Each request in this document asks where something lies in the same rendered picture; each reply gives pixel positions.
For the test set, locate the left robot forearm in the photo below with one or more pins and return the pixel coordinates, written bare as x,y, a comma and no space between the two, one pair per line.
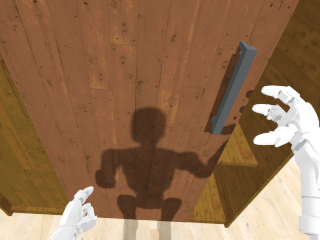
65,233

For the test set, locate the wardrobe door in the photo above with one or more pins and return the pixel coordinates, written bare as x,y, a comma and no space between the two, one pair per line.
27,176
122,92

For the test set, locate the right robot forearm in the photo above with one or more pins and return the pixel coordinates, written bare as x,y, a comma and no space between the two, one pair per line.
306,151

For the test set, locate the robot left hand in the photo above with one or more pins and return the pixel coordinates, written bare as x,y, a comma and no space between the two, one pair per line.
74,212

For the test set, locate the robot right hand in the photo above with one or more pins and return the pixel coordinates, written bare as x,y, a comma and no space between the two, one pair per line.
301,116

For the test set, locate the handle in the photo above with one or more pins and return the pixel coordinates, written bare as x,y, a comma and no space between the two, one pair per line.
243,65

